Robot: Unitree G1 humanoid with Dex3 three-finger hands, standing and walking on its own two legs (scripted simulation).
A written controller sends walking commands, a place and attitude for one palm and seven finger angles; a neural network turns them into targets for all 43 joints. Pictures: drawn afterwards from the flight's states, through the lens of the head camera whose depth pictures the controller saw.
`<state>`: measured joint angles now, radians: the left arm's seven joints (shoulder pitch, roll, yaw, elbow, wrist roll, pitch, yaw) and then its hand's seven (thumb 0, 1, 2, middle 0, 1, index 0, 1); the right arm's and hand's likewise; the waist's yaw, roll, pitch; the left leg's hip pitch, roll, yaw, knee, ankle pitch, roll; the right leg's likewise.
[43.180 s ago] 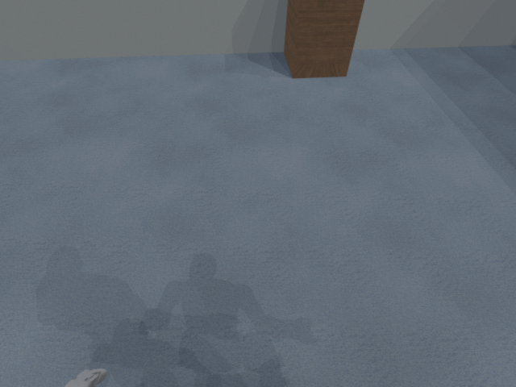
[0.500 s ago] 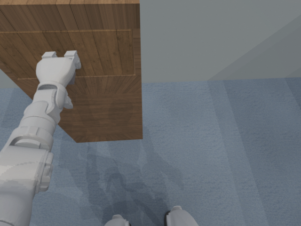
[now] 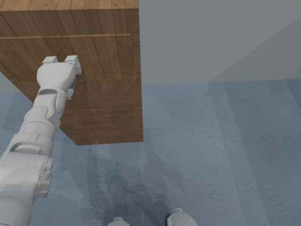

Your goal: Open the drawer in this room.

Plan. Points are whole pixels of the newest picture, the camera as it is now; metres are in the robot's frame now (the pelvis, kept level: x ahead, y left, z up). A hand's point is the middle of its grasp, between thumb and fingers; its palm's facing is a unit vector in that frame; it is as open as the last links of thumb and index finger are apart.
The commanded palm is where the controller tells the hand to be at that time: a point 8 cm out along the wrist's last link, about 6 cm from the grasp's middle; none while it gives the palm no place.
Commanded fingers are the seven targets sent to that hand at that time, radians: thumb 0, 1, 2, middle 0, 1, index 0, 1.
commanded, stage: pull the drawer open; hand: left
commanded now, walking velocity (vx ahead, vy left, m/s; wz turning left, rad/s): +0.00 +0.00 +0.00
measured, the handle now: (66, 72) +0.55 +0.21 +0.03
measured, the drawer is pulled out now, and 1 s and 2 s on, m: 0.00 0.10 0.21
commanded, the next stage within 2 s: none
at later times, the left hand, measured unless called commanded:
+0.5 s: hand (64, 97) +0.47 +0.21 +0.02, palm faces -0.05 -0.03 -1.00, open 8.1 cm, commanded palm +0.43 +0.22 +0.07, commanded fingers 0.00 0.90 0.90 -0.40 -1.35 -0.40 -1.35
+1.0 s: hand (60, 119) +0.40 +0.21 +0.02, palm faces -0.03 -0.02 -1.00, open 8.1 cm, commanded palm +0.37 +0.22 +0.07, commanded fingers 0.00 0.90 0.90 -0.40 -1.35 -0.40 -1.35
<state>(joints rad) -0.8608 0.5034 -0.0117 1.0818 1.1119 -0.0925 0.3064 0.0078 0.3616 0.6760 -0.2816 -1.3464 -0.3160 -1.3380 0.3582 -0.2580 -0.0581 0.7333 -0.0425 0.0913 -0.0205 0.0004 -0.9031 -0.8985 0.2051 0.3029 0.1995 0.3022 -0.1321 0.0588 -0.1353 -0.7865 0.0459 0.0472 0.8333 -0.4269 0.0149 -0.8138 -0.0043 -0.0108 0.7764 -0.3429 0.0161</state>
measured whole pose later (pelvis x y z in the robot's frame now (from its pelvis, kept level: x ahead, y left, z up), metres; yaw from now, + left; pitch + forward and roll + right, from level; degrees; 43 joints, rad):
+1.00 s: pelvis +0.00 -0.01 +0.01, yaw +1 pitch +15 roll -1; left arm -0.45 0.39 -0.07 0.71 1.10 -0.07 0.36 0.00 0.37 0.76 -0.24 -1.35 -0.28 -1.35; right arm 0.25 -0.25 -0.07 0.68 -0.01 0.10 -0.03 0.00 -0.90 -0.90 0.20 0.30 0.20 0.30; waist -0.03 0.06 -0.12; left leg -0.59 0.03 0.05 0.73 -0.40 0.01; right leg -0.63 -0.01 -0.01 0.71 -0.33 0.01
